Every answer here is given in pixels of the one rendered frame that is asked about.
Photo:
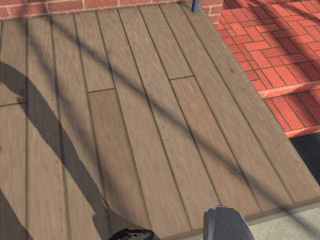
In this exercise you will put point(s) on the robot right thigh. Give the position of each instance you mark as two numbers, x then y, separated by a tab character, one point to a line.
225	223

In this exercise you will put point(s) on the right robot shin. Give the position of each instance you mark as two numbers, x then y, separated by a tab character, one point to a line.
224	206

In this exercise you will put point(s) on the left robot hand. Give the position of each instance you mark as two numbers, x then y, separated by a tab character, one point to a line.
136	234

